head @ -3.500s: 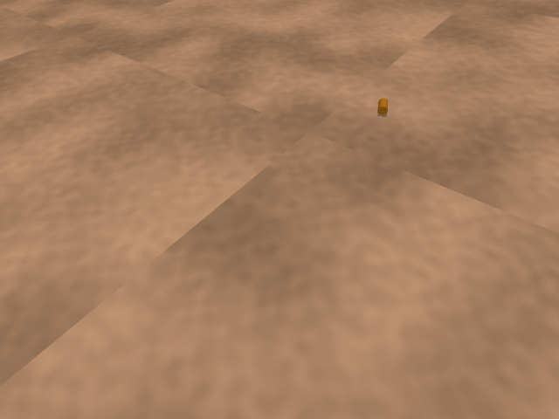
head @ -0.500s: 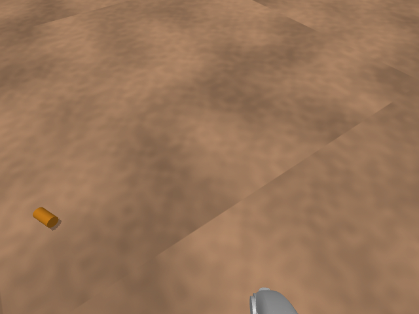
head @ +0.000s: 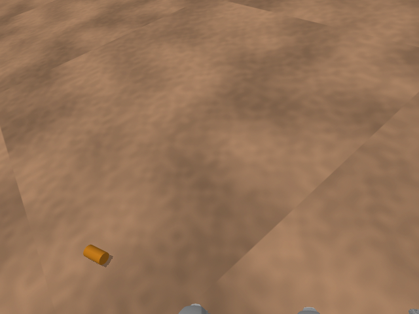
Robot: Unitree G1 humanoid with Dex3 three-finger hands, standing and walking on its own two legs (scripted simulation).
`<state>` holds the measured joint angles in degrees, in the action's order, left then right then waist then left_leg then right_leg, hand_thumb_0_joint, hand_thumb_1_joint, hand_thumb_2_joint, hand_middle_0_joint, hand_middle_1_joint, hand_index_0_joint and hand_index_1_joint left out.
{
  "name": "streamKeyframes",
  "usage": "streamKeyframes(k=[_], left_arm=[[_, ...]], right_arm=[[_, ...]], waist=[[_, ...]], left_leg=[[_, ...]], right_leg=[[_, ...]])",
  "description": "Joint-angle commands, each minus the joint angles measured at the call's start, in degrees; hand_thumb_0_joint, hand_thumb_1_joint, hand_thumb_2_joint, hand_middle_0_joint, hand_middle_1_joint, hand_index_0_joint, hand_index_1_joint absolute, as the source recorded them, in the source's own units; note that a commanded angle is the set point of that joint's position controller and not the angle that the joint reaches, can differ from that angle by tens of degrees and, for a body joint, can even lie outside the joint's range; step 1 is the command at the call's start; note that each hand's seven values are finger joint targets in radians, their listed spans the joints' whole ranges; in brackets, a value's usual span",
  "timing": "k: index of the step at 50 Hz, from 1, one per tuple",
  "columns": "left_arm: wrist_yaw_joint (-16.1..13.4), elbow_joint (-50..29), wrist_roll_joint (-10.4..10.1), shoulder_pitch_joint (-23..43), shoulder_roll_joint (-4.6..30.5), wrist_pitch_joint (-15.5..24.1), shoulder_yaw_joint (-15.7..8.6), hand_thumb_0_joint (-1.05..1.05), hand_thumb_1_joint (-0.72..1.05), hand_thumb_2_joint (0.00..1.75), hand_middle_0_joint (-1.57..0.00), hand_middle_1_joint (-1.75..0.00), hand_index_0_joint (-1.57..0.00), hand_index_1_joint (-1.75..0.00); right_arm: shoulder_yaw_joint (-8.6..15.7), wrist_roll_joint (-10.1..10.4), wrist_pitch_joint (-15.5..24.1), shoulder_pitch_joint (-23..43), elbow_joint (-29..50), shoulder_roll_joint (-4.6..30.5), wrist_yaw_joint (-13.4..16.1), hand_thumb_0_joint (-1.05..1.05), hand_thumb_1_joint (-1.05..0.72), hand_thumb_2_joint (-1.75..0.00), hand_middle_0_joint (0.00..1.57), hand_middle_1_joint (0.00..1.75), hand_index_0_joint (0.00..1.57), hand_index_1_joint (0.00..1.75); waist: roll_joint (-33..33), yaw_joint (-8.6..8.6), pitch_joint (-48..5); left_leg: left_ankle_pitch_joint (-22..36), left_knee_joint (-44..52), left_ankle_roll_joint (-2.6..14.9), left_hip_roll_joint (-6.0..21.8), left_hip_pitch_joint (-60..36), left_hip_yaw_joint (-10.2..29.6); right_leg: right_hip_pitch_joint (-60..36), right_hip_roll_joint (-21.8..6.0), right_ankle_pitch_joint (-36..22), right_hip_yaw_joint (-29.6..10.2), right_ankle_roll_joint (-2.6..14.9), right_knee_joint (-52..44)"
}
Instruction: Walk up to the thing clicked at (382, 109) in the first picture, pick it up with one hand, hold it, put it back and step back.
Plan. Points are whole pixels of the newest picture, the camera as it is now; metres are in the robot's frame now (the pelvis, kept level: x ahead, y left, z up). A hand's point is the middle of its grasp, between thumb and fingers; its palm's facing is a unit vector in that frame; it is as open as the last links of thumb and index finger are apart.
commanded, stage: walk up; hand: left
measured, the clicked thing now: (96, 254) +0.50 +0.75 -0.70
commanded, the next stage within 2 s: none
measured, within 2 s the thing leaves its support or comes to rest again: neither
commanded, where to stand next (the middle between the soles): +0.05 +0.61 m, yaw -20 degrees
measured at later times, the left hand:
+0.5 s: hand out of the picture +0.14 +0.49 -0.10, palm faces -0.15 -0.80 -0.58, open 7.3 cm
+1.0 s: hand out of the picture +0.11 +0.78 -0.12, palm faces -0.21 -0.79 -0.57, open 7.4 cm
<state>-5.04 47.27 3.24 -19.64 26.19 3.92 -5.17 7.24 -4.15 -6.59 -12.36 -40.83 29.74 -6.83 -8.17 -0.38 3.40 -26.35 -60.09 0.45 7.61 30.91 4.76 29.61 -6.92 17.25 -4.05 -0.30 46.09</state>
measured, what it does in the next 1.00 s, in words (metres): steps to the left: left foot, then right foot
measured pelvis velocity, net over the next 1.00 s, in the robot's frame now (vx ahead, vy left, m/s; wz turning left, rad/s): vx -0.03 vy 0.47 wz -0.22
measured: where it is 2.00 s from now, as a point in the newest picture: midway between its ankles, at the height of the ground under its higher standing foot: outside the picture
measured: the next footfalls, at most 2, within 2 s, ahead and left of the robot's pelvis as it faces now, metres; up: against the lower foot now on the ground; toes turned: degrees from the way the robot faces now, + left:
left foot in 0.04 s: +0.06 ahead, +0.21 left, +0.00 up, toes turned +1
right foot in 0.40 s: +0.09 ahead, +0.09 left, +0.00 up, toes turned -12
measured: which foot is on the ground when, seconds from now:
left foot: up 0.00-0.02, down 0.04-0.42, up 0.44-0.76, down 0.78-1.00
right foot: down 0.00-0.06, up 0.08-0.38, down 0.40-0.80, up 0.82-1.00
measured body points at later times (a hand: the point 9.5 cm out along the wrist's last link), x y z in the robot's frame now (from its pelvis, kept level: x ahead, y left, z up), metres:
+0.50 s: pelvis +0.00 +0.21 +0.01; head +0.05 +0.17 +0.45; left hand +0.14 +0.53 -0.07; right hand +0.02 -0.11 -0.12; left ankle +0.01 +0.27 -0.64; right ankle +0.05 +0.10 -0.69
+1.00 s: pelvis -0.03 +0.47 +0.01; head +0.03 +0.46 +0.45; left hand +0.12 +0.82 -0.09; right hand -0.04 +0.15 -0.10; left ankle +0.02 +0.57 -0.69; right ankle -0.01 +0.35 -0.63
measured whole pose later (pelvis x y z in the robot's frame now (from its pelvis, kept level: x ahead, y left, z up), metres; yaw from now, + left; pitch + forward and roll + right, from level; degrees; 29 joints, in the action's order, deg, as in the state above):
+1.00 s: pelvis -0.03 +0.47 +0.01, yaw -12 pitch -1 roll -2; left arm -6.8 51.7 -0.6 -15.7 27.4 1.9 -4.8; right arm 4.3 -4.2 -5.6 -16.3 -40.5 22.3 -3.8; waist -1.9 3.4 8.7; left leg -24.3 -50.5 1.8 1.9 25.1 -1.7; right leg 36.3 2.6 27.5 0.7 2.2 69.5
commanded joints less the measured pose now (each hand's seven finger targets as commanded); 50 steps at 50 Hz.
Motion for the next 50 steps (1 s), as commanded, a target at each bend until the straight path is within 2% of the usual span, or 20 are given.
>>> streamKeyframes(k=[1,3,4,5,8,11,16,19,20,21,23,30,36,39,40,41,42,43,46,50], left_arm=[[-1.7,-4.5,-0.3,4.1,21.6,0.9,-6.2,0.00,0.90,0.90,-0.20,-0.30,-0.20,-0.30],[-2.3,-4.6,-1.1,4.7,10.8,0.0,-2.8,0.00,0.90,0.90,-0.20,-0.30,-0.20,-0.30],[-3.3,-5.2,-2.0,3.7,9.1,-0.2,-2.0,0.00,0.90,0.90,-0.20,-0.30,-0.20,-0.30],[-4.4,-4.4,-1.8,5.6,11.8,0.2,-1.7,0.00,0.90,0.90,-0.20,-0.30,-0.20,-0.30],[-3.2,1.5,-4.0,1.1,15.1,0.2,-3.0,0.00,0.90,0.90,-0.20,-0.30,-0.20,-0.30],[-2.4,2.1,-4.6,-2.5,12.7,-0.2,-2.0,0.00,0.90,0.90,-0.20,-0.30,-0.20,-0.30],[-2.4,-0.6,-4.6,-3.5,10.7,-0.7,-1.6,0.00,0.90,0.90,-0.20,-0.30,-0.20,-0.30],[-3.0,1.6,-3.9,-14.3,11.0,-0.4,-2.5,0.00,0.90,0.90,-0.20,-0.30,-0.20,-0.30],[-3.4,1.1,-3.2,-14.9,14.0,-0.3,-3.6,0.00,0.90,0.90,-0.20,-0.30,-0.20,-0.30],[-3.8,-0.9,-2.2,-13.9,17.1,-0.4,-4.7,0.00,0.90,0.90,-0.20,-0.30,-0.20,-0.30],[-4.7,-5.6,-2.4,-3.1,18.4,-0.2,-4.7,0.00,0.90,0.90,-0.20,-0.30,-0.20,-0.30],[-2.7,-5.6,-1.4,1.2,16.8,1.0,-4.1,0.00,0.90,0.90,-0.20,-0.30,-0.20,-0.30],[-1.9,-5.1,0.3,0.7,21.9,0.4,-5.9,0.00,0.90,0.90,-0.20,-0.30,-0.20,-0.30],[-2.1,-5.3,-0.6,5.6,18.3,-0.4,-4.5,0.00,0.90,0.90,-0.20,-0.30,-0.20,-0.30],[-2.6,-4.9,-1.1,4.7,12.6,-0.9,-2.8,0.00,0.90,0.90,-0.20,-0.30,-0.20,-0.30],[-3.7,-6.3,-2.1,6.0,9.3,-0.9,-1.8,0.00,0.90,0.90,-0.20,-0.30,-0.20,-0.30],[-4.9,-5.9,-1.3,9.9,12.1,-0.5,-1.8,0.00,0.90,0.90,-0.20,-0.30,-0.20,-0.30],[-4.6,-4.4,-1.8,9.0,14.4,-0.3,-2.1,0.00,0.90,0.90,-0.20,-0.30,-0.20,-0.30],[-3.2,1.8,-4.4,-2.2,14.6,-0.8,-3.3,0.00,0.90,0.90,-0.20,-0.30,-0.20,-0.30],[-2.4,1.1,-4.8,-1.9,10.9,0.0,-2.3,0.00,0.90,0.90,-0.20,-0.30,-0.20,-0.30]], right_arm=[[4.4,-0.1,2.1,-7.0,3.1,8.1,1.1,0.00,-0.90,-0.90,0.20,0.30,0.20,0.30],[5.8,-2.0,3.4,-16.4,0.8,12.1,2.5,0.00,-0.90,-0.90,0.20,0.30,0.20,0.30],[6.2,-1.6,4.1,-9.8,3.5,17.7,3.0,0.00,-0.90,-0.90,0.20,0.30,0.20,0.30],[6.5,-0.4,4.2,-4.3,4.1,20.3,3.6,0.00,-0.90,-0.90,0.20,0.30,0.20,0.30],[4.1,-0.8,4.5,-0.6,6.2,10.4,4.5,0.00,-0.90,-0.90,0.20,0.30,0.20,0.30],[3.7,-0.2,4.8,-2.2,6.0,8.5,4.7,0.00,-0.90,-0.90,0.20,0.30,0.20,0.30],[3.0,-0.8,3.7,-4.4,8.4,6.0,4.8,0.00,-0.90,-0.90,0.20,0.30,0.20,0.30],[2.5,-0.4,2.7,2.0,11.9,5.3,4.3,0.00,-0.90,-0.90,0.20,0.30,0.20,0.30],[1.8,0.4,3.0,0.0,11.8,2.7,4.1,0.00,-0.90,-0.90,0.20,0.30,0.20,0.30],[1.5,0.6,2.9,-4.3,11.6,1.4,4.0,0.00,-0.90,-0.90,0.20,0.30,0.20,0.30],[3.6,-0.8,1.4,-7.6,10.7,7.9,5.3,0.00,-0.90,-0.90,0.20,0.30,0.20,0.30],[3.1,0.0,0.8,-4.4,7.6,6.0,2.4,0.00,-0.90,-0.90,0.20,0.30,0.20,0.30],[3.7,0.5,0.7,-1.6,7.9,6.5,1.7,0.00,-0.90,-0.90,0.20,0.30,0.20,0.30],[5.2,-0.2,1.5,-14.3,2.7,8.1,2.3,0.00,-0.90,-0.90,0.20,0.30,0.20,0.30],[6.0,-1.3,2.0,-18.2,2.1,10.7,2.8,0.00,-0.90,-0.90,0.20,0.30,0.20,0.30],[6.4,-0.9,2.6,-12.3,4.6,17.4,3.4,0.00,-0.90,-0.90,0.20,0.30,0.20,0.30],[6.4,0.5,2.6,-5.3,4.9,20.8,4.0,0.00,-0.90,-0.90,0.20,0.30,0.20,0.30],[5.5,0.3,2.7,0.4,6.6,18.1,4.3,0.00,-0.90,-0.90,0.20,0.30,0.20,0.30],[3.2,-0.5,3.1,4.3,7.8,9.4,5.0,0.00,-0.90,-0.90,0.20,0.30,0.20,0.30],[2.3,-0.5,3.0,-1.8,7.1,6.5,4.6,0.00,-0.90,-0.90,0.20,0.30,0.20,0.30]], waist=[[18.2,4.78,-5.5],[-7.3,11.40,-3.9],[-16.0,8.07,-0.9],[-16.4,6.54,0.2],[-2.8,4.26,2.0],[-5.8,4.01,-3.3],[-4.2,4.09,-4.4],[3.6,-3.29,-7.5],[10.6,-4.42,-8.5],[21.3,-3.46,-10.5],[13.4,0.35,-8.8],[13.7,1.92,-1.1],[22.8,-0.37,-2.1],[13.9,7.04,-7.0],[-1.2,10.23,-4.3],[-14.0,8.32,-1.3],[-17.0,7.44,2.1],[-11.9,5.55,5.3],[-3.7,1.37,3.8],[-8.5,3.57,-3.0]], left_leg=[[1.0,13.2,1.30,-2.1,-10.8,-5.1],[-8.6,35.7,1.63,0.5,-20.3,6.9],[-4.0,41.5,4.44,10.7,-15.6,24.4],[-5.8,45.5,9.21,13.9,-10.8,33.1],[13.5,33.6,5.60,5.7,-13.8,12.6],[34.3,28.7,6.39,4.6,-22.3,6.0],[39.4,28.3,7.02,5.7,-21.7,2.9],[38.1,16.6,2.60,1.8,-9.3,-3.6],[28.6,7.3,-1.52,-2.3,-2.2,-5.6],[-7.4,-6.5,-5.05,-7.0,12.8,-4.1],[-9.4,-23.0,-6.10,-2.6,14.3,6.6],[4.3,-16.4,-0.94,-3.2,4.9,1.3],[-4.6,3.4,-0.06,-2.1,-3.1,-4.9],[-0.5,18.6,0.74,-5.6,-19.6,-7.7],[-7.1,29.6,2.63,-2.2,-20.9,3.0],[0.9,37.0,7.43,10.4,-14.4,24.2],[-5.8,44.2,13.06,14.1,-4.1,34.1],[-9.0,43.9,14.90,14.6,1.4,32.3],[7.3,32.2,8.71,4.6,-7.0,11.5],[31.5,25.0,11.39,3.8,-19.0,6.6]], right_leg=[[4.0,-7.0,9.7,-10.5,10.88,-11.4],[18.4,8.9,13.7,3.1,3.81,19.5],[26.9,15.0,20.5,2.0,2.32,28.5],[23.6,9.5,18.6,-2.1,4.78,31.4],[19.6,7.5,9.4,-1.7,2.87,27.8],[13.1,6.9,8.6,3.8,2.07,20.5],[2.4,5.9,4.9,6.0,2.66,5.4],[-20.2,4.6,-10.3,6.8,4.82,-14.5],[-28.7,1.4,-12.6,-0.2,6.75,-18.0],[-37.1,-13.6,-15.7,-22.4,14.12,-17.8],[-24.6,-27.6,-6.6,-37.9,24.44,-22.5],[-5.0,-6.1,4.1,-8.0,12.02,-18.1],[-1.1,-5.3,10.0,-8.0,11.38,-15.8],[7.2,-2.1,7.3,-2.2,6.63,-1.6],[16.6,7.1,11.4,2.3,4.19,17.1],[25.0,14.9,21.2,3.3,2.09,26.9],[20.0,10.8,20.7,-0.9,3.90,32.6],[17.1,8.0,17.0,-0.6,3.92,33.9],[14.2,9.1,9.1,0.1,3.07,30.5],[5.2,7.1,11.1,7.0,1.55,11.6]])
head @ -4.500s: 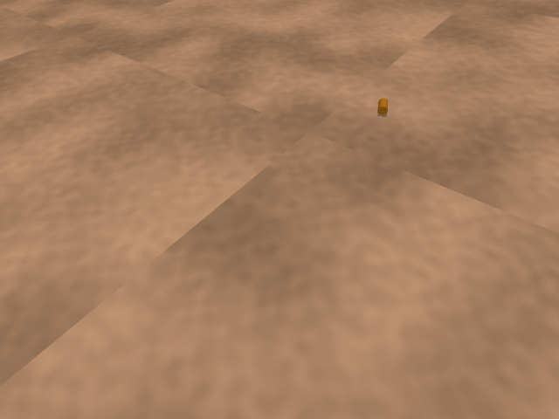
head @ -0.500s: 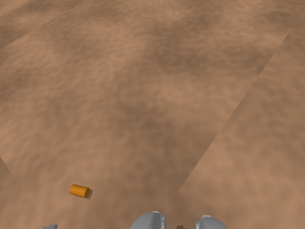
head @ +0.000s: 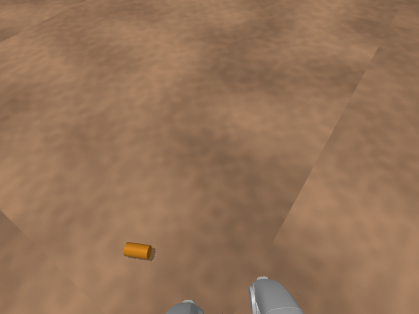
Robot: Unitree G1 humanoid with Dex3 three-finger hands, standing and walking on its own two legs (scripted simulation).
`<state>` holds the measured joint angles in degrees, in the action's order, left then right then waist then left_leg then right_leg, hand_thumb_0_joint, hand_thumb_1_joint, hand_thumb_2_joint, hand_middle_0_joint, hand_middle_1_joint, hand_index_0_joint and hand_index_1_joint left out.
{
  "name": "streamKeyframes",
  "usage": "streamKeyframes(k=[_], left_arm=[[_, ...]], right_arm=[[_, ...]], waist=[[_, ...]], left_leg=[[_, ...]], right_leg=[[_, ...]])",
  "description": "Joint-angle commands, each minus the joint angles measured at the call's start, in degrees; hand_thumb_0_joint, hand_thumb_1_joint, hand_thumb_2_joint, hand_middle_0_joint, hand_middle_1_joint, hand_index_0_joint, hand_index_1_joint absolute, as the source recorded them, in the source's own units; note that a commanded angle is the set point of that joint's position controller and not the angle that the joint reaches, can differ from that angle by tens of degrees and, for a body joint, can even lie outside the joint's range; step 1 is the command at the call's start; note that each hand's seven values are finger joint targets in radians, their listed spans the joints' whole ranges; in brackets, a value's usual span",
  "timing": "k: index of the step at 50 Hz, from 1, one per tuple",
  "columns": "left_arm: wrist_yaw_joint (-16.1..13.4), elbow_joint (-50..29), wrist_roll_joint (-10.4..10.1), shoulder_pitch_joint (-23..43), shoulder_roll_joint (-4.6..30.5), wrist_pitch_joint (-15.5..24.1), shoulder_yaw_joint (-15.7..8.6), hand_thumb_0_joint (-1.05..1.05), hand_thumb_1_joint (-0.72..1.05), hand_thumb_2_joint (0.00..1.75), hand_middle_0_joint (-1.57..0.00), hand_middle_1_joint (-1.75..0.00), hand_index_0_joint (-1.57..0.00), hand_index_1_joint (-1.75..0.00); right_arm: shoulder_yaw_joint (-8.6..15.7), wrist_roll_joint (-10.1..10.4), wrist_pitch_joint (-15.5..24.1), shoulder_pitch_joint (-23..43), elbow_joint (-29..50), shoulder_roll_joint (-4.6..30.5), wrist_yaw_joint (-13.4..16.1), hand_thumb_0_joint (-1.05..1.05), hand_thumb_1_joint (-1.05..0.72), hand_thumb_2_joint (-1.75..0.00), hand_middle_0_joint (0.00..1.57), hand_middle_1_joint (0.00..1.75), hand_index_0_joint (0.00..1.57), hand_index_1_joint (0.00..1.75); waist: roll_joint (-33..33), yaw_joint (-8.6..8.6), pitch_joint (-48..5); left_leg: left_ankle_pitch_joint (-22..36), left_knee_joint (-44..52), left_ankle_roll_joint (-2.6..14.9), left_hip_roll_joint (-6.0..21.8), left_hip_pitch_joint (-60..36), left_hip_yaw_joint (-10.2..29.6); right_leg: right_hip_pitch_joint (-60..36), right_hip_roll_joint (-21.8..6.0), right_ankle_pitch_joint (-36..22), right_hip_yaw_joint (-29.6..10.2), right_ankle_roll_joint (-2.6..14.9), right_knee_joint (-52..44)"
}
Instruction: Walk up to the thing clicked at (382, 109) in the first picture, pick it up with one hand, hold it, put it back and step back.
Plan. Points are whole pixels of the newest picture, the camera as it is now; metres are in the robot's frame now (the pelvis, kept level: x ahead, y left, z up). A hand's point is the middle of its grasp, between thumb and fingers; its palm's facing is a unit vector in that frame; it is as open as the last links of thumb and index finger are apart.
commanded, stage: walk up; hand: left
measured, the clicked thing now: (137, 250) +0.45 +0.38 -0.70
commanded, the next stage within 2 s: none
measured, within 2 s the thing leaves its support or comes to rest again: neither
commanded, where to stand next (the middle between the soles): +0.05 +0.15 m, yaw -7 degrees
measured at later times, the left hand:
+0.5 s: hand out of the picture +0.04 +0.53 -0.12, palm faces -0.01 -0.82 -0.57, open 7.4 cm
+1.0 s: hand out of the picture +0.14 +0.42 -0.14, palm faces -0.24 -0.91 -0.34, open 7.3 cm
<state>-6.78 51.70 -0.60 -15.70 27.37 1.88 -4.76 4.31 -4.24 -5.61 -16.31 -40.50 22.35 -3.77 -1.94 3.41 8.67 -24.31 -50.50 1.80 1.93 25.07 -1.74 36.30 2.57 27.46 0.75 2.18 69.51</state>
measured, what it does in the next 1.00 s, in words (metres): steps to the left: right foot, then left foot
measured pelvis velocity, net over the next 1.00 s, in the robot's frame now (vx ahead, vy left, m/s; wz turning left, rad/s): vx -0.03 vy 0.18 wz -0.18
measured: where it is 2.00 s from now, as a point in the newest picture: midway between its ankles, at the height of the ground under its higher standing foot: outside the picture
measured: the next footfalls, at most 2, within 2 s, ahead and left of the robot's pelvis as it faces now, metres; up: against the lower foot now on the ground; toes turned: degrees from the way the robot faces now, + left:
right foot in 0.10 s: +0.06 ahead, -0.04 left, +0.00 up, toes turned -7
left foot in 0.44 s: -0.03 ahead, +0.36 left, +0.00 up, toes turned -5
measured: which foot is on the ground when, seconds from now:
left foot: down 0.00-0.12, up 0.14-0.42, down 0.44-1.00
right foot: up 0.00-0.08, down 0.10-0.46, up 0.48-0.92, down 0.94-1.00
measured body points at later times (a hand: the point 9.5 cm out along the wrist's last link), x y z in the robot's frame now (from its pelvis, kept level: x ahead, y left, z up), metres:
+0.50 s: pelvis -0.07 +0.21 -0.02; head -0.08 +0.19 +0.43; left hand +0.04 +0.57 -0.08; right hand -0.04 -0.13 -0.13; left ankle -0.07 +0.37 -0.70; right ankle +0.01 +0.00 -0.68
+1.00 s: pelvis -0.03 +0.18 +0.01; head +0.04 +0.18 +0.45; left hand +0.15 +0.47 -0.12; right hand -0.10 -0.17 -0.08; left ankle -0.06 +0.36 -0.68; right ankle +0.00 +0.04 -0.70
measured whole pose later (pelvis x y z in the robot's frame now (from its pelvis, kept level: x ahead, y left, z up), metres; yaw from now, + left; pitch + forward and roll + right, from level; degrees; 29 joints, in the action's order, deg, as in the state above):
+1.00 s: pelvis -0.03 +0.18 +0.01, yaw -10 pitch -2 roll -2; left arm 2.7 52.0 1.2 -6.7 22.5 -0.5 -4.9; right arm 3.0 -0.3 2.6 -21.2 -51.2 26.9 2.4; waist -0.3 2.6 10.7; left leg -26.9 -51.1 -0.7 9.3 15.2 0.4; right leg 22.3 -0.4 17.6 2.0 0.0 42.2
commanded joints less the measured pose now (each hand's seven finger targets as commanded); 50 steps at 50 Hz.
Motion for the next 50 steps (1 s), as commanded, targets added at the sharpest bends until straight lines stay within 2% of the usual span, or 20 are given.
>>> streamKeyframes(k=[1,4,5,6,8,11,14,18,21,22,23,24,25,28,35,40,43,47,48,50], left_arm=[[-0.7,-4.0,-1.0,-6.3,9.4,2.1,-2.6,0.00,0.90,0.90,-0.20,-0.30,-0.20,-0.30],[-1.4,-1.7,-0.3,-16.3,9.5,2.3,-3.0,0.00,0.90,0.90,-0.20,-0.30,-0.20,-0.30],[-1.9,-1.9,0.7,-17.2,12.5,2.5,-4.1,0.00,0.90,0.90,-0.20,-0.30,-0.20,-0.30],[-2.2,-4.1,1.8,-15.0,16.5,2.5,-5.3,0.00,0.90,0.90,-0.20,-0.30,-0.20,-0.30],[-2.7,-7.9,2.2,-6.5,18.5,2.3,-5.5,0.00,0.90,0.90,-0.20,-0.30,-0.20,-0.30],[-2.1,-8.5,1.5,-1.8,13.2,3.1,-4.1,0.00,0.90,0.90,-0.20,-0.30,-0.20,-0.30],[-0.9,-7.7,2.4,-1.3,13.4,3.0,-4.4,0.00,0.90,0.90,-0.20,-0.30,-0.20,-0.30],[2.0,-9.1,4.8,6.8,12.9,1.2,-4.2,0.00,0.90,0.90,-0.20,-0.30,-0.20,-0.30],[3.4,-7.7,4.8,5.3,10.5,-1.3,-4.0,0.00,0.90,0.90,-0.20,-0.30,-0.20,-0.30],[3.4,-7.0,3.9,2.8,5.0,-2.2,-2.6,0.00,0.90,0.90,-0.20,-0.30,-0.20,-0.30],[3.5,-7.2,3.2,2.6,2.2,-2.2,-1.5,0.00,0.90,0.90,-0.20,-0.30,-0.20,-0.30],[3.2,-7.3,2.8,5.4,6.2,-2.0,-1.8,0.00,0.90,0.90,-0.20,-0.30,-0.20,-0.30],[3.9,-6.5,3.1,9.3,8.8,-1.3,-1.8,0.00,0.90,0.90,-0.20,-0.30,-0.20,-0.30],[6.0,-0.7,1.5,2.8,9.9,-1.2,-3.8,0.00,0.90,0.90,-0.20,-0.30,-0.20,-0.30],[9.3,-3.7,2.9,6.9,9.2,-3.5,-4.5,0.00,0.90,0.90,-0.20,-0.30,-0.20,-0.30],[9.4,-5.6,2.4,10.4,6.9,-2.4,-3.1,0.00,0.90,0.90,-0.20,-0.30,-0.20,-0.30],[9.5,-6.2,1.7,12.4,5.5,-1.9,-2.4,0.00,0.90,0.90,-0.20,-0.30,-0.20,-0.30],[8.6,-0.7,1.1,-0.6,5.5,-1.3,-2.7,0.00,0.90,0.90,-0.20,-0.30,-0.20,-0.30],[8.1,0.5,1.5,-4.7,9.0,-1.0,-4.0,0.00,0.90,0.90,-0.20,-0.30,-0.20,-0.30],[7.4,-1.4,1.2,-8.1,16.1,-0.8,-5.6,0.00,0.90,0.90,-0.20,-0.30,-0.20,-0.30]], right_arm=[[5.1,-0.6,1.7,1.7,7.3,13.7,1.5,0.00,-0.90,-0.90,0.20,0.30,0.20,0.30],[4.4,0.1,0.5,5.7,9.5,12.1,1.0,0.00,-0.90,-0.90,0.20,0.30,0.20,0.30],[3.7,1.1,0.5,3.4,9.3,9.1,0.9,0.00,-0.90,-0.90,0.20,0.30,0.20,0.30],[3.3,1.3,0.4,-0.7,9.2,7.3,0.9,0.00,-0.90,-0.90,0.20,0.30,0.20,0.30],[5.4,-0.3,-0.7,-1.3,8.9,13.4,2.5,0.00,-0.90,-0.90,0.20,0.30,0.20,0.30],[6.8,0.6,-0.3,-0.5,5.8,15.7,1.6,0.00,-0.90,-0.90,0.20,0.30,0.20,0.30],[6.3,1.3,-0.3,-2.4,4.1,14.0,0.7,0.00,-0.90,-0.90,0.20,0.30,0.20,0.30],[5.1,4.4,1.0,-7.3,-2.1,12.7,0.9,0.00,-0.90,-0.90,0.20,0.30,0.20,0.30],[5.4,3.5,3.6,-15.7,-7.6,13.0,3.0,0.00,-0.90,-0.90,0.20,0.30,0.20,0.30],[5.4,2.2,4.9,-16.0,-8.3,15.1,3.9,0.00,-0.90,-0.90,0.20,0.30,0.20,0.30],[5.5,1.0,5.9,-10.6,-5.9,19.4,4.6,0.00,-0.90,-0.90,0.20,0.30,0.20,0.30],[5.3,2.3,6.7,-0.2,-3.6,23.6,4.8,0.00,-0.90,-0.90,0.20,0.30,0.20,0.30],[5.0,2.6,7.5,7.5,-3.0,25.0,4.9,0.00,-0.90,-0.90,0.20,0.30,0.20,0.30],[3.8,1.8,10.0,4.1,-6.3,20.4,5.8,0.00,-0.90,-0.90,0.20,0.30,0.20,0.30],[4.3,2.5,11.6,-6.0,-10.0,19.0,7.1,0.00,-0.90,-0.90,0.20,0.30,0.20,0.30],[4.1,2.8,11.9,-9.6,-9.3,18.0,7.4,0.00,-0.90,-0.90,0.20,0.30,0.20,0.30],[3.6,2.7,11.2,-10.2,-8.6,18.1,7.2,0.00,-0.90,-0.90,0.20,0.30,0.20,0.30],[1.8,3.9,9.7,-4.7,-6.5,16.3,6.8,0.00,-0.90,-0.90,0.20,0.30,0.20,0.30],[0.7,4.4,9.7,-5.0,-5.7,13.4,6.8,0.00,-0.90,-0.90,0.20,0.30,0.20,0.30],[0.4,5.4,9.9,-3.9,-3.8,12.3,7.4,0.00,-0.90,-0.90,0.20,0.30,0.20,0.30]], waist=[[-14.8,-0.31,-8.3],[-6.6,-6.44,-11.4],[0.5,-7.39,-12.5],[11.8,-5.43,-14.5],[6.6,-3.86,-13.8],[-0.9,-2.05,-7.7],[8.2,-2.62,-7.0],[22.1,-1.14,-7.9],[9.2,1.68,-9.2],[-4.2,1.60,-4.9],[-10.1,-0.11,0.6],[-2.6,-2.35,6.3],[-3.5,-3.17,9.8],[-2.9,-4.55,6.7],[-7.9,-1.26,1.2],[-9.5,0.28,-4.6],[-11.1,0.77,-5.2],[-7.0,-6.30,-11.6],[0.1,-8.80,-15.0],[16.9,-10.76,-17.7]], left_leg=[[32.0,15.3,10.38,10.3,-12.2,12.8],[30.3,6.1,5.46,7.1,-4.8,7.8],[23.6,-1.8,2.07,3.5,1.7,6.6],[-8.4,-11.9,-2.48,-0.8,16.9,5.7],[-11.6,-26.2,-1.57,1.8,18.1,13.3],[-2.4,-30.5,-2.15,-0.5,11.8,14.7],[1.2,-29.9,-2.56,-2.1,7.9,11.9],[-6.3,-3.9,-3.84,-1.6,-6.4,-2.3],[-0.3,17.6,-4.27,-2.8,-17.9,-3.6],[-11.0,23.2,-3.15,-0.4,-16.0,7.0],[-29.1,30.5,0.84,14.2,-7.0,34.6],[-36.0,40.3,7.95,23.5,2.9,46.4],[-39.8,43.1,12.86,26.3,9.1,51.0],[-19.4,32.8,5.75,14.4,0.8,26.6],[-3.8,31.0,7.26,14.5,-16.1,21.2],[30.2,22.5,10.55,16.7,-27.7,14.7],[40.4,19.3,9.16,13.9,-23.8,8.5],[42.0,3.6,4.53,7.8,-12.8,0.6],[33.7,-6.2,2.41,6.2,-4.9,0.4],[-9.9,-21.4,0.66,-4.7,13.3,3.0]], right_leg=[[-4.5,-2.7,0.1,2.4,-0.75,-16.0],[-24.0,-4.0,-17.9,1.9,0.43,-39.6],[-32.8,-7.7,-21.0,-6.5,1.22,-43.5],[-42.1,-22.5,-25.9,-29.4,6.68,-40.5],[-30.9,-34.6,-23.3,-40.8,18.13,-44.2],[-16.9,-22.5,-11.4,-22.0,11.82,-43.7],[-11.2,-17.4,2.0,-15.8,9.70,-42.9],[-3.8,-9.8,19.4,-6.0,5.74,-43.6],[-1.7,-6.5,19.2,-3.2,3.88,-21.9],[5.5,-1.8,15.4,-2.3,2.31,-7.2],[15.4,2.0,9.2,-6.9,-0.08,3.5],[13.9,-2.1,0.3,-13.5,-0.45,-0.9],[9.2,-5.2,-1.4,-12.7,-1.08,-1.6],[5.0,-4.3,-9.0,-11.9,-1.67,-4.0],[7.0,-3.8,-9.2,-10.7,-2.42,-6.6],[5.7,-5.5,-3.4,-6.6,-2.16,-14.7],[-2.3,-5.2,-3.0,-0.3,-1.00,-22.7],[-27.6,-0.4,-16.7,5.6,0.76,-38.9],[-37.2,-3.3,-20.2,0.0,2.25,-38.0],[-44.0,-24.0,-20.6,-36.8,15.42,-47.5]])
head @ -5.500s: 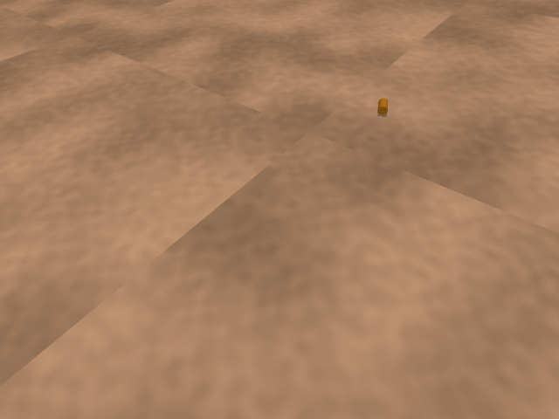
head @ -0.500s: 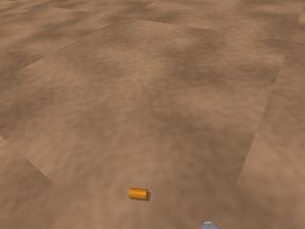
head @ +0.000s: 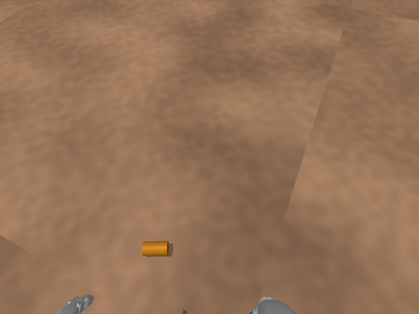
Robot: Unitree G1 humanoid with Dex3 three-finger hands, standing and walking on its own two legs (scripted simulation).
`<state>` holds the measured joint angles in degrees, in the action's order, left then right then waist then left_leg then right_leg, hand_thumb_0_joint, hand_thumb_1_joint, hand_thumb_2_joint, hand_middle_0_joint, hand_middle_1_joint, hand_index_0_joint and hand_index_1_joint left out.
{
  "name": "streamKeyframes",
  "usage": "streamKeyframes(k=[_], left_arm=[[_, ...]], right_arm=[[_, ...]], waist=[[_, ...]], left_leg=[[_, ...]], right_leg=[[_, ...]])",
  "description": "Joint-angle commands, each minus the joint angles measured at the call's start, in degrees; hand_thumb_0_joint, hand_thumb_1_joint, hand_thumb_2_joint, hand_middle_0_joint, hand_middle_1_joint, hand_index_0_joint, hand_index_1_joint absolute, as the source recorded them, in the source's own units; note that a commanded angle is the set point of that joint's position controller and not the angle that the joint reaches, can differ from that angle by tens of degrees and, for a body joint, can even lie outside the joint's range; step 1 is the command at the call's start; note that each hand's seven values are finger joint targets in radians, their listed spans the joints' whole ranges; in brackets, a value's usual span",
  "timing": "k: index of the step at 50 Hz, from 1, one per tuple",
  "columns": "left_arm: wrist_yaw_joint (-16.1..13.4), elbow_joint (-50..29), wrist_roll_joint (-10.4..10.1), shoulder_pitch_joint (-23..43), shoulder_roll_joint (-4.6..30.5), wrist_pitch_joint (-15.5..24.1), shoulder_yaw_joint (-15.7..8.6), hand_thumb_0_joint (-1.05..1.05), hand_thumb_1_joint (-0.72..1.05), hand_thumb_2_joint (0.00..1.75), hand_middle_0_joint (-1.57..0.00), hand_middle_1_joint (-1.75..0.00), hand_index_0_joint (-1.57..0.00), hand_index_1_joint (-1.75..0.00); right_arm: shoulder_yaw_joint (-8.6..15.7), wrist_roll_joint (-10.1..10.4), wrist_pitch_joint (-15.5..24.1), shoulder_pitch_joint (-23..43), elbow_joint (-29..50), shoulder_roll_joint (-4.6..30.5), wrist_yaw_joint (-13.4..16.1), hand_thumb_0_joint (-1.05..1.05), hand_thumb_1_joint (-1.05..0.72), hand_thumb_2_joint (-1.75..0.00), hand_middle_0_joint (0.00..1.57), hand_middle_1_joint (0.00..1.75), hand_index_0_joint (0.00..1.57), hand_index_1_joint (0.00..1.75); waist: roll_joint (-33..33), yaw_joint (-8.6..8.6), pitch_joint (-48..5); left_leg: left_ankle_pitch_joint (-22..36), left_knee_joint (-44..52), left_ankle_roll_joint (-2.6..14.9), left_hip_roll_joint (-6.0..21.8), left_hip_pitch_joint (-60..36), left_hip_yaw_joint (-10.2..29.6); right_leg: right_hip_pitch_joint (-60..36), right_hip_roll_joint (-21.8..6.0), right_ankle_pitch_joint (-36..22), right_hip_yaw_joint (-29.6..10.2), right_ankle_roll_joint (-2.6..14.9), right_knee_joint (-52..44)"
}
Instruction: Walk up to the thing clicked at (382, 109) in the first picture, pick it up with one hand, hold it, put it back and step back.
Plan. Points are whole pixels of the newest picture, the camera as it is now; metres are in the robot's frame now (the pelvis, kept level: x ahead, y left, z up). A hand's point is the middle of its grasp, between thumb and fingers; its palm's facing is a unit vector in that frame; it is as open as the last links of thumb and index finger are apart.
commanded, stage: walk up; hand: left
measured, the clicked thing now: (155, 248) +0.43 +0.28 -0.71
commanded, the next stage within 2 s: none
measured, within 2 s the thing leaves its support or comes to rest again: neither
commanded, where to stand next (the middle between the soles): +0.08 -0.02 m, yaw +3 degrees
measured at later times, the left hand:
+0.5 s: hand out of the picture +0.11 +0.25 -0.14, palm faces +0.00 -0.92 -0.39, open 7.3 cm
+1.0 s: hand out of the picture +0.11 +0.25 -0.12, palm faces +0.02 -0.93 -0.36, open 7.3 cm
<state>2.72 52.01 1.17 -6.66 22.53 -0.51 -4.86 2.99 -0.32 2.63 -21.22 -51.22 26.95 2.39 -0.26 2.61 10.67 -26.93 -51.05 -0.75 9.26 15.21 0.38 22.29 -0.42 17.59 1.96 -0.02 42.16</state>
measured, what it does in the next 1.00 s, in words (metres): steps on the spot: left foot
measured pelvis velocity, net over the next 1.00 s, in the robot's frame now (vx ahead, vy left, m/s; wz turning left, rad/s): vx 0.01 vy -0.02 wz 0.02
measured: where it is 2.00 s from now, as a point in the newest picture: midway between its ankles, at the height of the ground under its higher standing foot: outside the picture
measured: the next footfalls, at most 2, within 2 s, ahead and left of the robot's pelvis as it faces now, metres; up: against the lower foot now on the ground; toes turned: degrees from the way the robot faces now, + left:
left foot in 0.28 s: +0.12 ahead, +0.11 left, +0.00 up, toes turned -2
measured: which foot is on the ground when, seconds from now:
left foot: down 0.00-0.00, up 0.02-0.26, down 0.28-1.00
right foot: down 0.00-1.00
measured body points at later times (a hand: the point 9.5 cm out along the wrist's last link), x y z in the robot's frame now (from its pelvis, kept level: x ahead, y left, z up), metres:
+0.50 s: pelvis +0.02 -0.02 +0.00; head +0.08 -0.02 +0.45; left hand +0.11 +0.30 -0.12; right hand +0.13 -0.33 -0.12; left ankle +0.11 +0.11 -0.71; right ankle +0.00 -0.15 -0.71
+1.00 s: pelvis +0.01 -0.02 +0.03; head +0.03 -0.02 +0.47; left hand +0.11 +0.29 -0.10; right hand +0.11 -0.31 -0.11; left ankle +0.08 +0.11 -0.71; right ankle +0.00 -0.15 -0.71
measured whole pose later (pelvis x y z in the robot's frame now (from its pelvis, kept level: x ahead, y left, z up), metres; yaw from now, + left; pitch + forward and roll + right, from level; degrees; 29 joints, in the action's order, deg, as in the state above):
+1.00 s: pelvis +0.01 -0.02 +0.03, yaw +1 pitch -2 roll -1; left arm 0.4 60.9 0.7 -4.8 21.1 0.9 -2.0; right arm 0.2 -1.0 -0.5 -6.1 -60.9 20.2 -2.1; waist -0.8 -0.1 3.8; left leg -10.4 -30.3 -0.8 -0.2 18.4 3.6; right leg 11.3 -1.6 17.9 2.2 -0.5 30.8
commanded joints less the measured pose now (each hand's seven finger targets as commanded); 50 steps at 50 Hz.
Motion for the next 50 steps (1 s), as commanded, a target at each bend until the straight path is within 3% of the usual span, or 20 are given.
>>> streamKeyframes(k=[1,3,5,11,13,14,15,16,17,20,24,26,27,28,30,33,35,38,42,50], left_arm=[[-2.1,-3.0,-0.8,-13.4,20.6,1.6,-5.2,0.00,0.90,0.90,-0.20,-0.30,-0.20,-0.30],[-2.5,-4.9,-1.7,-7.5,15.3,1.5,-3.6,0.00,0.90,0.90,-0.20,-0.30,-0.20,-0.30],[-2.9,-5.2,-1.0,-4.2,12.9,1.8,-2.4,0.00,0.90,0.90,-0.20,-0.30,-0.20,-0.30],[-3.6,-5.3,-1.5,0.2,13.0,2.3,-0.6,0.00,0.90,0.90,-0.20,-0.30,-0.20,-0.30],[-3.7,-5.5,-2.5,2.4,12.1,1.2,-0.2,0.00,0.90,0.90,-0.20,-0.30,-0.20,-0.30],[-3.8,-5.7,-2.9,1.5,10.1,0.7,0.2,0.00,0.90,0.90,-0.20,-0.30,-0.20,-0.30],[-4.0,-4.9,-3.6,-1.2,8.1,0.0,0.5,0.00,0.90,0.90,-0.20,-0.30,-0.20,-0.30],[-4.6,-3.4,-3.5,-2.9,10.3,-0.8,0.0,0.00,0.90,0.90,-0.20,-0.30,-0.20,-0.30],[-4.7,-1.8,-2.9,-4.4,11.4,-1.0,-0.2,0.00,0.90,0.90,-0.20,-0.30,-0.20,-0.30],[-3.7,0.4,-2.2,-5.0,11.4,-0.2,-1.2,0.00,0.90,0.90,-0.20,-0.30,-0.20,-0.30],[-3.8,3.0,-1.4,-7.8,8.8,1.5,-0.7,0.00,0.90,0.90,-0.20,-0.30,-0.20,-0.30],[-4.6,2.4,-0.1,-6.4,12.0,2.9,-0.9,0.00,0.90,0.90,-0.20,-0.30,-0.20,-0.30],[-4.8,1.5,0.5,-3.7,16.0,3.4,-1.6,0.00,0.90,0.90,-0.20,-0.30,-0.20,-0.30],[-4.9,0.5,0.3,1.6,19.5,3.2,-1.9,0.00,0.90,0.90,-0.20,-0.30,-0.20,-0.30],[-4.6,0.3,-0.2,4.6,15.1,3.1,-0.8,0.00,0.90,0.90,-0.20,-0.30,-0.20,-0.30],[-4.4,1.5,-0.5,2.7,12.5,3.4,-0.3,0.00,0.90,0.90,-0.20,-0.30,-0.20,-0.30],[-4.1,2.6,-0.5,-1.9,12.0,3.6,0.1,0.00,0.90,0.90,-0.20,-0.30,-0.20,-0.30],[-4.0,3.2,-0.1,3.9,13.1,3.1,-0.2,0.00,0.90,0.90,-0.20,-0.30,-0.20,-0.30],[-3.5,4.1,-0.5,3.8,11.2,2.4,0.6,0.00,0.90,0.90,-0.20,-0.30,-0.20,-0.30],[-3.0,6.3,-0.8,2.8,10.4,2.7,0.5,0.00,0.90,0.90,-0.20,-0.30,-0.20,-0.30]], right_arm=[[2.7,0.7,1.4,3.2,6.1,10.3,1.7,0.00,-0.90,-0.90,0.20,0.30,0.20,0.30],[2.7,1.2,1.6,0.1,3.9,10.4,1.3,0.00,-0.90,-0.90,0.20,0.30,0.20,0.30],[1.5,1.5,1.5,-2.3,1.7,7.8,0.6,0.00,-0.90,-0.90,0.20,0.30,0.20,0.30],[1.4,1.1,0.9,0.4,0.5,5.4,-0.4,0.00,-0.90,-0.90,0.20,0.30,0.20,0.30],[2.4,-0.1,1.1,-0.2,-0.4,7.1,-0.2,0.00,-0.90,-0.90,0.20,0.30,0.20,0.30],[3.2,-0.9,1.0,1.5,0.3,10.5,-0.1,0.00,-0.90,-0.90,0.20,0.30,0.20,0.30],[3.7,-1.2,0.9,5.1,2.0,13.5,-0.3,0.00,-0.90,-0.90,0.20,0.30,0.20,0.30],[3.7,-0.3,0.6,8.5,2.9,15.4,-0.7,0.00,-0.90,-0.90,0.20,0.30,0.20,0.30],[3.8,-0.7,0.4,12.3,3.1,15.0,-0.8,0.00,-0.90,-0.90,0.20,0.30,0.20,0.30],[2.4,-1.2,-0.1,15.2,3.9,10.4,-0.9,0.00,-0.90,-0.90,0.20,0.30,0.20,0.30],[1.9,-0.5,-1.6,15.3,2.3,8.4,-1.7,0.00,-0.90,-0.90,0.20,0.30,0.20,0.30],[0.7,0.6,-2.2,14.9,2.2,4.9,-2.0,0.00,-0.90,-0.90,0.20,0.30,0.20,0.30],[0.3,0.7,-2.2,15.6,2.5,3.5,-2.0,0.00,-0.90,-0.90,0.20,0.30,0.20,0.30],[1.2,0.4,-2.4,16.6,1.7,5.5,-1.3,0.00,-0.90,-0.90,0.20,0.30,0.20,0.30],[2.0,0.2,-1.9,14.9,-0.4,6.9,-1.9,0.00,-0.90,-0.90,0.20,0.30,0.20,0.30],[1.7,0.5,-1.3,16.2,-1.2,5.8,-2.5,0.00,-0.90,-0.90,0.20,0.30,0.20,0.30],[1.3,0.1,-1.1,18.0,-1.0,6.8,-2.6,0.00,-0.90,-0.90,0.20,0.30,0.20,0.30],[1.2,0.3,-2.1,17.6,-3.0,5.6,-2.9,0.00,-0.90,-0.90,0.20,0.30,0.20,0.30],[1.1,-0.5,-2.1,19.1,-4.4,7.2,-3.3,0.00,-0.90,-0.90,0.20,0.30,0.20,0.30],[0.3,-0.7,-1.0,19.3,-6.2,6.7,-3.4,0.00,-0.90,-0.90,0.20,0.30,0.20,0.30]], waist=[[11.3,-9.11,-15.2],[5.2,-4.52,-10.8],[7.4,-2.48,-8.0],[12.4,-1.41,-10.8],[9.1,0.69,-11.9],[1.2,-0.12,-11.9],[-6.7,-2.25,-11.7],[-10.4,-1.63,-12.2],[-9.6,-2.95,-10.4],[-7.4,-4.05,-10.8],[-7.4,-5.11,-17.6],[-1.1,-4.32,-16.9],[4.3,-4.02,-13.0],[8.2,-3.18,-12.7],[4.5,-0.08,-9.7],[3.6,-1.74,-12.5],[2.9,-3.79,-14.4],[5.2,-1.64,-11.6],[0.0,-2.48,-8.3],[-3.4,-3.54,-11.6]], left_leg=[[-10.5,-23.6,2.43,-9.2,22.3,3.9],[-6.4,-20.8,2.65,-6.7,19.6,5.0],[-2.3,-13.3,2.48,-7.4,13.8,1.7],[12.6,10.3,1.30,-7.0,0.6,-2.1],[23.8,18.2,2.39,-8.0,-6.0,-0.2],[31.2,20.2,3.84,-2.6,-6.4,8.0],[27.2,27.9,8.44,6.6,-2.6,22.2],[20.1,31.4,15.14,12.5,3.4,28.5],[13.6,32.2,17.27,13.6,7.5,31.1],[14.3,27.8,12.10,5.5,7.7,17.2],[20.9,17.7,8.28,0.8,-0.6,9.9],[24.8,8.6,4.51,-3.4,6.6,6.2],[12.8,8.1,1.57,-9.2,13.6,5.2],[-0.6,5.5,1.83,-8.2,8.0,5.0],[7.3,10.1,2.15,-6.6,-0.6,3.7],[32.9,15.1,5.03,-5.5,-5.4,5.1],[30.4,15.2,6.33,-3.5,-5.8,8.1],[16.3,18.3,3.17,-6.7,-3.2,5.4],[2.7,26.6,3.69,-4.6,-0.4,10.9],[7.2,31.4,2.99,-3.4,2.8,12.4]], right_leg=[[-24.2,-23.4,-12.6,-38.1,20.81,-19.6],[-17.4,-16.4,-21.3,-21.0,16.75,-14.1],[-8.6,-11.9,-27.9,-12.4,14.32,-12.5],[-3.2,-12.2,-36.2,-9.7,12.00,-6.8],[1.7,-10.8,-25.2,-9.9,8.20,-0.6],[5.1,-7.1,-14.7,-7.5,5.25,3.5],[5.0,-0.6,-0.8,-3.4,2.12,10.1],[0.1,1.3,17.7,-4.9,2.10,16.1],[-1.4,-0.8,17.8,-6.5,1.96,18.6],[-1.9,-1.2,12.8,-4.3,2.44,13.5],[-9.5,0.2,2.6,-0.2,1.63,-12.4],[-14.5,-7.5,-2.8,-15.1,3.70,-18.4],[-13.6,-15.6,-8.8,-25.1,7.76,-19.4],[-5.5,-20.5,-13.6,-26.5,12.52,-17.7],[0.9,-15.6,-15.1,-17.0,9.50,-13.9],[-3.7,-7.6,-16.8,-7.3,2.95,-10.6],[-4.2,-6.0,-10.9,-7.5,2.58,-11.5],[-3.8,-9.3,3.0,-10.7,4.09,-17.8],[-2.1,-5.9,12.8,-7.8,3.23,-18.3],[-13.3,-4.5,3.2,-4.9,2.79,-18.2]])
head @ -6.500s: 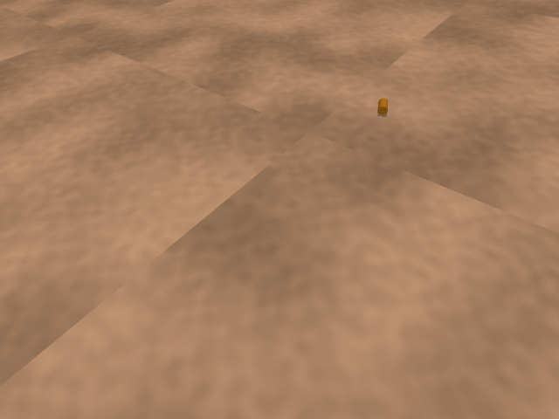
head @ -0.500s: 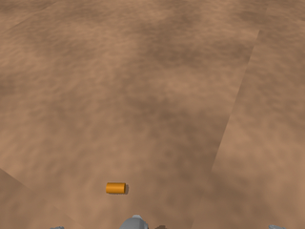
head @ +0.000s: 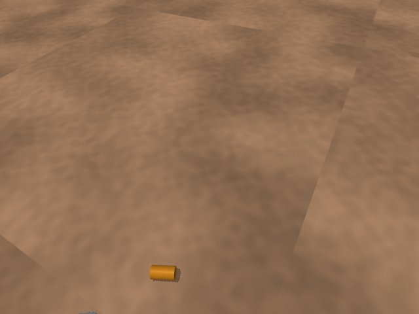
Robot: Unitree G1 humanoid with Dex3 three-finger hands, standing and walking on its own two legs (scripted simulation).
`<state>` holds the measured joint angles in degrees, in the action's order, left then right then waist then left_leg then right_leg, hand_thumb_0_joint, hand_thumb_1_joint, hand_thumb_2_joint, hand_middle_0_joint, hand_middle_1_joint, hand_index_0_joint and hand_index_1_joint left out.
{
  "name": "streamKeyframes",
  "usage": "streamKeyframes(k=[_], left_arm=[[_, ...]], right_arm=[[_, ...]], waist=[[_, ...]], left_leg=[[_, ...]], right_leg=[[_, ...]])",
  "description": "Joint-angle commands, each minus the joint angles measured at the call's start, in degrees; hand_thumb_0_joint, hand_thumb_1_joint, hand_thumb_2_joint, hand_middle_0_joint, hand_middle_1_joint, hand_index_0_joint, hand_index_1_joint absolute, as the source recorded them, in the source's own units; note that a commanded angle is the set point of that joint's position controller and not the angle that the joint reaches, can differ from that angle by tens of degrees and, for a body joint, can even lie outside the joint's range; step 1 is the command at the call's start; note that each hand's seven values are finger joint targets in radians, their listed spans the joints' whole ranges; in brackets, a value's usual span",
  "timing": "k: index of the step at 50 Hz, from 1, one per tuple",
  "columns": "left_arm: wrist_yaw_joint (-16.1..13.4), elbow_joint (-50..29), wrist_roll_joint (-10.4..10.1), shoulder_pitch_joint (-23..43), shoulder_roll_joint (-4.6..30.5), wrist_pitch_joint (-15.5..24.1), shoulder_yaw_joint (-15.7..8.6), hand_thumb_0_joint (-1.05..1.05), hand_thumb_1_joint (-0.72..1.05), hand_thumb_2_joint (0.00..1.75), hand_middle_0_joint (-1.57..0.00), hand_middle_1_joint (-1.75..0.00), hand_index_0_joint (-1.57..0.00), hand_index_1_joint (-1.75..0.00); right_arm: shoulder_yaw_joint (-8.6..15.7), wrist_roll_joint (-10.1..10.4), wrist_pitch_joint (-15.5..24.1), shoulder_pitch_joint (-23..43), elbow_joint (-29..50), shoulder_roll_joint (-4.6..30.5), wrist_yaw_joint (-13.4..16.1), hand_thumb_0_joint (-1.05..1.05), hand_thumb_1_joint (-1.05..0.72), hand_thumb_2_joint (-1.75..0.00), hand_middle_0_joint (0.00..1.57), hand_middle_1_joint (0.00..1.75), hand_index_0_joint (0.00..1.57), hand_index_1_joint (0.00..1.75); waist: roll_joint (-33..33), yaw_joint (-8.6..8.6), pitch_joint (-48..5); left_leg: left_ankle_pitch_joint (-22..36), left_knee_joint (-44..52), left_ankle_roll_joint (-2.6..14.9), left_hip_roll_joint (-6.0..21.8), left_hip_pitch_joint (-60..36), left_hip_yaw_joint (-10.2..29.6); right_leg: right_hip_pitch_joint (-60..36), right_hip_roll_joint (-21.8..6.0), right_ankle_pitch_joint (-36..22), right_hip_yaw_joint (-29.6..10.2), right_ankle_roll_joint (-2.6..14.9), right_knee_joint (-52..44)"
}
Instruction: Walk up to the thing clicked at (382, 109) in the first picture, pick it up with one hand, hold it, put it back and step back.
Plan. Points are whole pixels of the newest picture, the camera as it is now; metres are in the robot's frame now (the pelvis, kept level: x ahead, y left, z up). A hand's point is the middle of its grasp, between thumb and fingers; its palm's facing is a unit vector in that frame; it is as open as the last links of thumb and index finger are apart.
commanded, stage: walk up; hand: left
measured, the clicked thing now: (163, 272) +0.43 +0.29 -0.74
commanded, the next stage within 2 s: none
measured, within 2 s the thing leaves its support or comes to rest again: neither
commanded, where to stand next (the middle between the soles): +0.06 +0.00 m, yaw +2 degrees
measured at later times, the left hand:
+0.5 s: hand out of the picture +0.11 +0.26 -0.14, palm faces +0.04 -0.93 -0.36, open 7.3 cm
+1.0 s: hand out of the picture +0.09 +0.27 -0.15, palm faces +0.07 -0.93 -0.36, open 7.3 cm
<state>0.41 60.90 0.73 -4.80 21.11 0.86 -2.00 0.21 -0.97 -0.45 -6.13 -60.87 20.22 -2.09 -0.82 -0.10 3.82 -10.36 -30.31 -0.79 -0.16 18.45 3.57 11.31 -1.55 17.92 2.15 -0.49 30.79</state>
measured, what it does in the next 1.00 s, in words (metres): stands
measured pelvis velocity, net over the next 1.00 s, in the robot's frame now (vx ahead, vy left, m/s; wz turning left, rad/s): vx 0.02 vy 0.00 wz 0.06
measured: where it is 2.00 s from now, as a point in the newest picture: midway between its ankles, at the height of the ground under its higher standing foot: outside the picture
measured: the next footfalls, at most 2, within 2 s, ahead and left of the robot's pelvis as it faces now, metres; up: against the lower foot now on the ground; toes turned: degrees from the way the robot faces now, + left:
left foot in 1.66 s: -0.05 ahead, +0.16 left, +0.00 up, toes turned +6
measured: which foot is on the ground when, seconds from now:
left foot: down 0.00-1.00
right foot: down 0.00-1.00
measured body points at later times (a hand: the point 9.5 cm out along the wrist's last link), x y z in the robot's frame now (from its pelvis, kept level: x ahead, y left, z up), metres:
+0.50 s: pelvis +0.02 +0.00 +0.01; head +0.04 +0.00 +0.45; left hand +0.11 +0.31 -0.12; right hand +0.13 -0.30 -0.12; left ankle +0.07 +0.13 -0.73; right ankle -0.01 -0.13 -0.73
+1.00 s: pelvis +0.02 +0.00 +0.01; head +0.04 +0.00 +0.46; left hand +0.09 +0.32 -0.12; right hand +0.13 -0.29 -0.12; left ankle +0.07 +0.13 -0.73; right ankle -0.01 -0.13 -0.73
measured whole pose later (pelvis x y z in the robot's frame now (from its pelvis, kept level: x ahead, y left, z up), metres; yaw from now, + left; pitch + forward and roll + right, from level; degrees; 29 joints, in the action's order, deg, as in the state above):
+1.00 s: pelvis +0.02 +0.00 +0.01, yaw +3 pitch -2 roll -1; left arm 0.2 63.0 1.0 -4.8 20.6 0.0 -2.6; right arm 0.4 -0.4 -0.8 -4.8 -62.1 20.2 -1.3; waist -0.8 -0.6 4.2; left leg -9.6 -26.4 -0.5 -1.6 14.9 6.6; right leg 5.0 -2.5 16.7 5.5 -1.3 23.7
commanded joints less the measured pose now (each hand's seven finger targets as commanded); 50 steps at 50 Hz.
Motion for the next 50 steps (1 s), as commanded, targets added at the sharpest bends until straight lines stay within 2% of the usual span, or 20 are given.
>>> streamKeyframes(k=[1,7,10,13,18,23,28,29,32,34,39,41,43,47,50], left_arm=[[-0.7,-2.4,-0.4,1.2,11.7,1.3,-2.4,0.00,0.90,0.90,-0.20,-0.30,-0.20,-0.30],[-1.0,-2.2,-0.5,2.4,12.5,1.6,-2.4,0.00,0.90,0.90,-0.20,-0.30,-0.20,-0.30],[-1.2,-2.0,-0.6,3.3,12.3,1.4,-2.3,0.00,0.90,0.90,-0.20,-0.30,-0.20,-0.30],[-1.3,-1.9,-0.5,3.6,12.2,1.3,-2.3,0.00,0.90,0.90,-0.20,-0.30,-0.20,-0.30],[-1.3,-1.7,-0.4,4.6,12.4,1.1,-2.4,0.00,0.90,0.90,-0.20,-0.30,-0.20,-0.30],[-1.2,-1.6,-0.2,4.8,12.3,1.1,-2.4,0.00,0.90,0.90,-0.20,-0.30,-0.20,-0.30],[-1.0,-1.6,-0.3,4.9,12.0,0.8,-2.5,0.00,0.90,0.90,-0.20,-0.30,-0.20,-0.30],[-1.0,-1.6,-0.3,4.1,12.0,0.8,-2.4,0.00,0.90,0.90,-0.20,-0.30,-0.20,-0.30],[-0.9,-1.7,-0.1,4.1,12.3,0.8,-2.5,0.00,0.90,0.90,-0.20,-0.30,-0.20,-0.30],[-0.9,-1.5,-0.1,4.1,12.0,0.8,-2.5,0.00,0.90,0.90,-0.20,-0.30,-0.20,-0.30],[-1.0,-1.6,-0.2,3.1,12.1,0.9,-2.7,0.00,0.90,0.90,-0.20,-0.30,-0.20,-0.30],[-1.1,-1.9,-0.1,3.8,12.2,0.8,-2.7,0.00,0.90,0.90,-0.20,-0.30,-0.20,-0.30],[-1.0,-2.0,-0.2,2.9,12.1,0.7,-2.7,0.00,0.90,0.90,-0.20,-0.30,-0.20,-0.30],[-1.0,-2.1,0.1,2.5,12.2,0.6,-3.0,0.00,0.90,0.90,-0.20,-0.30,-0.20,-0.30],[-1.0,-2.3,0.0,2.9,12.0,0.6,-2.9,0.00,0.90,0.90,-0.20,-0.30,-0.20,-0.30]], right_arm=[[3.0,-0.1,2.2,4.2,3.3,13.3,1.2,0.00,-0.90,-0.90,0.20,0.30,0.20,0.30],[2.9,0.7,2.4,3.0,2.5,12.7,1.6,0.00,-0.90,-0.90,0.20,0.30,0.20,0.30],[3.0,0.8,2.3,2.6,2.1,12.4,1.8,0.00,-0.90,-0.90,0.20,0.30,0.20,0.30],[3.2,0.8,1.9,3.0,1.8,12.5,1.9,0.00,-0.90,-0.90,0.20,0.30,0.20,0.30],[3.2,0.7,1.4,3.6,1.7,12.2,1.8,0.00,-0.90,-0.90,0.20,0.30,0.20,0.30],[3.3,0.6,1.4,3.9,1.6,12.3,1.7,0.00,-0.90,-0.90,0.20,0.30,0.20,0.30],[3.1,0.4,1.3,4.7,2.0,12.7,1.6,0.00,-0.90,-0.90,0.20,0.30,0.20,0.30],[3.0,0.4,1.4,5.3,2.3,12.6,1.6,0.00,-0.90,-0.90,0.20,0.30,0.20,0.30],[3.0,0.4,1.4,5.2,2.4,12.6,1.6,0.00,-0.90,-0.90,0.20,0.30,0.20,0.30],[3.0,0.4,1.4,4.5,2.0,12.5,1.6,0.00,-0.90,-0.90,0.20,0.30,0.20,0.30],[2.9,0.6,1.4,4.4,2.1,11.9,1.7,0.00,-0.90,-0.90,0.20,0.30,0.20,0.30],[3.1,0.6,1.2,4.1,2.1,12.3,1.8,0.00,-0.90,-0.90,0.20,0.30,0.20,0.30],[3.0,0.6,1.2,4.5,2.4,12.5,1.7,0.00,-0.90,-0.90,0.20,0.30,0.20,0.30],[3.1,0.5,1.1,4.3,2.6,12.3,1.7,0.00,-0.90,-0.90,0.20,0.30,0.20,0.30],[3.0,0.6,1.0,3.9,2.5,12.3,1.7,0.00,-0.90,-0.90,0.20,0.30,0.20,0.30]], waist=[[-3.0,-0.79,-5.5],[-0.6,-0.32,-9.1],[-0.2,-0.04,-8.9],[0.6,0.10,-9.0],[1.2,0.29,-5.8],[1.3,0.37,-6.6],[-0.9,0.05,-5.8],[-0.9,-0.38,-5.9],[-0.6,0.06,-6.0],[-1.1,0.03,-6.6],[0.0,-0.28,-7.6],[-0.1,0.13,-6.8],[-0.4,-0.17,-6.6],[1.1,-0.33,-7.5],[-0.2,-0.11,-5.6]], left_leg=[[-7.1,10.6,3.15,6.2,-1.0,9.1],[12.4,5.4,2.89,5.3,-5.6,5.5],[17.0,4.7,3.03,5.5,-6.4,5.2],[17.0,4.5,3.37,5.6,-6.9,5.1],[12.3,5.4,2.84,4.9,-5.6,5.0],[12.8,5.2,2.56,4.5,-7.3,4.5],[8.7,8.4,2.82,5.4,-4.6,7.4],[8.1,8.7,2.91,5.6,-4.7,7.6],[6.4,8.6,2.70,5.0,-4.5,7.2],[7.6,8.9,2.59,5.1,-4.6,7.5],[15.6,6.4,2.48,4.5,-6.4,5.8],[12.6,7.2,2.50,4.4,-5.6,5.9],[11.8,7.4,2.55,4.6,-6.0,6.7],[13.1,6.6,3.08,4.5,-6.1,6.5],[11.7,7.5,2.63,4.2,-4.9,6.9]], right_leg=[[-3.0,-3.2,1.4,-4.6,3.11,-6.8],[-5.9,-5.3,-10.1,-5.0,2.78,-7.8],[-6.2,-5.5,-12.2,-4.0,2.51,-7.7],[-6.1,-5.7,-11.7,-3.6,2.55,-8.2],[-4.2,-6.0,-7.7,-3.5,2.69,-9.8],[-4.2,-6.6,-7.3,-3.6,2.86,-10.9],[-5.9,-5.1,-5.6,-2.3,2.26,-9.6],[-6.0,-5.2,-5.2,-2.4,2.30,-9.9],[-6.5,-5.5,-5.1,-2.8,2.48,-10.9],[-7.5,-5.4,-5.1,-2.4,2.46,-10.8],[-7.9,-6.0,-9.5,-1.8,2.30,-11.1],[-7.8,-6.0,-7.7,-1.5,2.37,-11.1],[-7.2,-5.9,-6.8,-1.5,2.33,-10.9],[-8.2,-5.8,-7.8,-1.3,2.31,-10.9],[-7.8,-5.9,-6.2,-1.3,2.41,-11.1]])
